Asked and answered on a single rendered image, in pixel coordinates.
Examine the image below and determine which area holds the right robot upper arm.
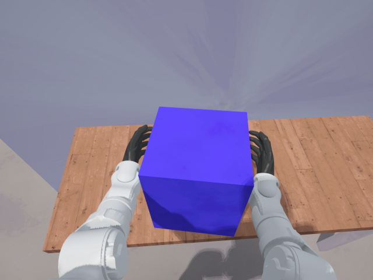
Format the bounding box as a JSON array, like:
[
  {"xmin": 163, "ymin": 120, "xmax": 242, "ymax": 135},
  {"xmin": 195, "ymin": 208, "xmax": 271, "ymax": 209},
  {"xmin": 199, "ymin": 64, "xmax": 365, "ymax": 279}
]
[{"xmin": 261, "ymin": 244, "xmax": 337, "ymax": 280}]

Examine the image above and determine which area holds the carton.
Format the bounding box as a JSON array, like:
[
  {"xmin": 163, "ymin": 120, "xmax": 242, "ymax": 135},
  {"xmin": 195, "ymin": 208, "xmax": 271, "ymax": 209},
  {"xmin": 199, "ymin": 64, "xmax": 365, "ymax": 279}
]
[{"xmin": 138, "ymin": 107, "xmax": 254, "ymax": 237}]

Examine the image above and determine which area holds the robot left forearm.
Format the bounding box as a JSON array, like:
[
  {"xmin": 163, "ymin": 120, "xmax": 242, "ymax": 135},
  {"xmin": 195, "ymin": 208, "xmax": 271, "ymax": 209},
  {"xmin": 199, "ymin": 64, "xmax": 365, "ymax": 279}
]
[{"xmin": 58, "ymin": 160, "xmax": 140, "ymax": 273}]

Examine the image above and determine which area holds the table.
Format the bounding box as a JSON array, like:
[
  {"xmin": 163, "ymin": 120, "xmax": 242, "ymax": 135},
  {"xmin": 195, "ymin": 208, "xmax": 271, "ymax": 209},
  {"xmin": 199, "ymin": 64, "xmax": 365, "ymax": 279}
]
[{"xmin": 42, "ymin": 115, "xmax": 373, "ymax": 253}]

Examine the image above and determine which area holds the left robot upper arm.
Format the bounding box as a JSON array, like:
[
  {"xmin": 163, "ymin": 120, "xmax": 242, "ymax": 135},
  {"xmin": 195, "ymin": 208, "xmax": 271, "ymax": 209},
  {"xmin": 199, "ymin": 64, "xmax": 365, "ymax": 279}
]
[{"xmin": 46, "ymin": 227, "xmax": 129, "ymax": 280}]

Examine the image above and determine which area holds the left robot hand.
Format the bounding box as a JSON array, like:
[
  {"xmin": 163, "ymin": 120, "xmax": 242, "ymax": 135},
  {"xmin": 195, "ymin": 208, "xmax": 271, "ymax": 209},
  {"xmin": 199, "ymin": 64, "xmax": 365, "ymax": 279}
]
[{"xmin": 122, "ymin": 125, "xmax": 153, "ymax": 163}]

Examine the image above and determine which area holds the robot right forearm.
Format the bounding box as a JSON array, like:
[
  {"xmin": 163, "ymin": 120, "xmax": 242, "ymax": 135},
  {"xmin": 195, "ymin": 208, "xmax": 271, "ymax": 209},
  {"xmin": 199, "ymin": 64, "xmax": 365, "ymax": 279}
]
[{"xmin": 248, "ymin": 173, "xmax": 320, "ymax": 262}]

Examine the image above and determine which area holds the right robot hand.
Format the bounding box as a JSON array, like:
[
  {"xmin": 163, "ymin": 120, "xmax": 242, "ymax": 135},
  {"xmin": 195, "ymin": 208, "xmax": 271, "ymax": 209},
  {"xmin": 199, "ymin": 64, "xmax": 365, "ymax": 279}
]
[{"xmin": 249, "ymin": 131, "xmax": 274, "ymax": 175}]

